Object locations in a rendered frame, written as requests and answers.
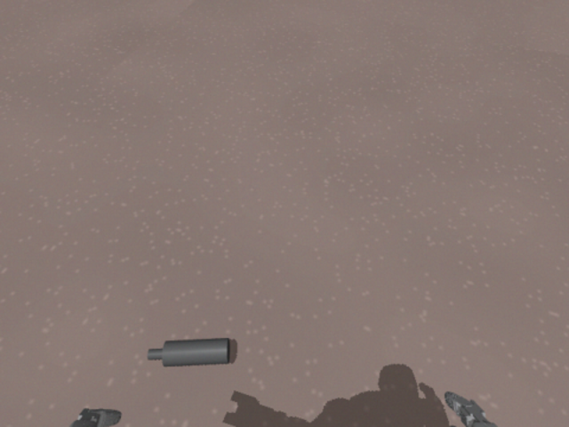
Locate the bottle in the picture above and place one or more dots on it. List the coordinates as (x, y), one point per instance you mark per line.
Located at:
(192, 352)

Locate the left robot hand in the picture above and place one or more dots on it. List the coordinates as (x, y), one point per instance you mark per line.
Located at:
(97, 418)

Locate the right robot hand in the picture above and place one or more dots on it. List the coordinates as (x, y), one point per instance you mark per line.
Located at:
(471, 414)

